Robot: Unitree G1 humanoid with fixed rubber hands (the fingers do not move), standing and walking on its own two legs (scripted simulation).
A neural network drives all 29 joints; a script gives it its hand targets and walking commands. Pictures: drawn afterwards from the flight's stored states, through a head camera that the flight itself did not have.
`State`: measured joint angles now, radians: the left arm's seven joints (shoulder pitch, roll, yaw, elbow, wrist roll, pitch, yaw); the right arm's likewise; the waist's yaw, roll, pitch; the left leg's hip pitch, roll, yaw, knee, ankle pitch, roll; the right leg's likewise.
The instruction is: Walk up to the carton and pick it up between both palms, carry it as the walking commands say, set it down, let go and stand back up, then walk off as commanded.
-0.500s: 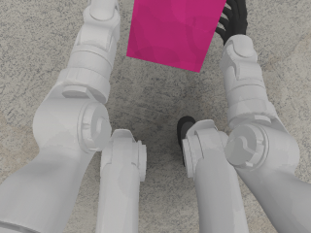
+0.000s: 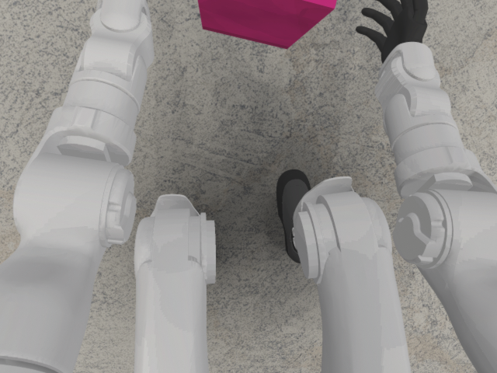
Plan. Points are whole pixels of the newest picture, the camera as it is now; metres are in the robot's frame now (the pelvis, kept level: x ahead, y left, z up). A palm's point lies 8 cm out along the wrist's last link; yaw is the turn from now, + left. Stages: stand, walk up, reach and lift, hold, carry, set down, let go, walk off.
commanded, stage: set down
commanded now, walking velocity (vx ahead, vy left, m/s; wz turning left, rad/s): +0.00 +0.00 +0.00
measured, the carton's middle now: out of the picture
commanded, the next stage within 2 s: let go in 1.34 s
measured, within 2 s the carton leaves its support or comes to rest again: neither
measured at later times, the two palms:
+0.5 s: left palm out of the picture +0.57 +0.09 -0.06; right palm (492, 8) +0.48 -0.24 -0.06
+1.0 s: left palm out of the picture +0.56 +0.10 +0.09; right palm out of the picture +0.47 -0.23 +0.10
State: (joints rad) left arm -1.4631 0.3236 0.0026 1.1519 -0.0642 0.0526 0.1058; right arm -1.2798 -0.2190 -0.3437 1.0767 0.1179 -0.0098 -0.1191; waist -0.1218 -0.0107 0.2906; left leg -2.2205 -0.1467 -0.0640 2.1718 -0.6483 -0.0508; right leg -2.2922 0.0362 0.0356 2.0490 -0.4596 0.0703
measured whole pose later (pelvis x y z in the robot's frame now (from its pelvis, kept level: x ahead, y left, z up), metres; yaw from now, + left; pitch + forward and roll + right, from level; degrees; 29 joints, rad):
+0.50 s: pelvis +0.01 +0.00 +0.06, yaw -1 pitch +40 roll +0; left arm -1.34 0.31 0.09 1.00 -0.03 0.18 0.11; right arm -1.12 -0.15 -0.31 0.76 0.10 0.15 -0.18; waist -0.13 0.02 0.14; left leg -2.02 -0.10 -0.03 1.98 -0.66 -0.02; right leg -2.11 0.07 0.07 1.87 -0.46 0.07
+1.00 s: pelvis +0.04 +0.00 +0.19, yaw +0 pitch +44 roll +1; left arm -1.09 0.22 0.19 0.90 0.07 0.17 0.06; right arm -0.90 -0.03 -0.38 0.66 -0.01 0.16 -0.15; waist -0.13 0.03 -0.10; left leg -1.73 -0.08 -0.06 1.51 -0.55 -0.03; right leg -1.81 0.05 0.06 1.43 -0.39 0.04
